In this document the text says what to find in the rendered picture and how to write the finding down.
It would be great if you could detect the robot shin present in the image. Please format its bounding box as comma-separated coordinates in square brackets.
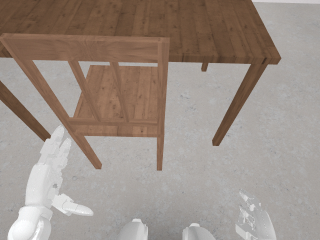
[132, 218, 142, 223]
[189, 223, 200, 227]

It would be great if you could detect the table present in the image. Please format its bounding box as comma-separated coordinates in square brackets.
[0, 0, 282, 146]

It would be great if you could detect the left robot shin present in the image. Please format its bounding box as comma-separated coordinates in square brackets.
[132, 218, 142, 223]

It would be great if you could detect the chair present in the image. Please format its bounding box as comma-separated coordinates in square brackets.
[0, 33, 170, 171]

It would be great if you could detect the robot right hand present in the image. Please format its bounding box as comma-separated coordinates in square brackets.
[235, 188, 277, 240]

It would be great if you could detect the robot left hand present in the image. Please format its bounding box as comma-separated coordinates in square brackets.
[25, 125, 94, 216]

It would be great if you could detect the right robot shin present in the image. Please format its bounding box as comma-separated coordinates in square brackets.
[189, 223, 200, 227]

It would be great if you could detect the left robot forearm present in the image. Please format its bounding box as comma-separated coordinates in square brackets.
[7, 205, 53, 240]

